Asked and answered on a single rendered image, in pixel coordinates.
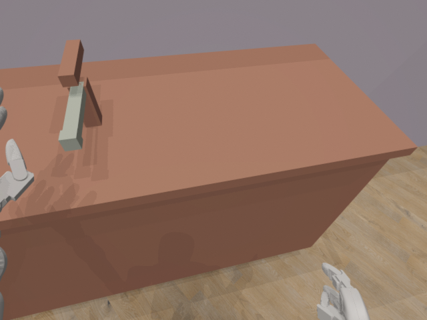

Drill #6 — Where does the robot right hand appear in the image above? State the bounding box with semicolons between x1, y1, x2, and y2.
317;263;370;320

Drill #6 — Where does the tap lever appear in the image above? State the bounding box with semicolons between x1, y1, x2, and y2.
58;81;87;151

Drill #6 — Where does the robot left hand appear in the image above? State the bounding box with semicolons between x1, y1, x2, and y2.
0;87;34;212

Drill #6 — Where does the counter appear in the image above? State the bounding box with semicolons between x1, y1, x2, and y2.
0;39;418;320

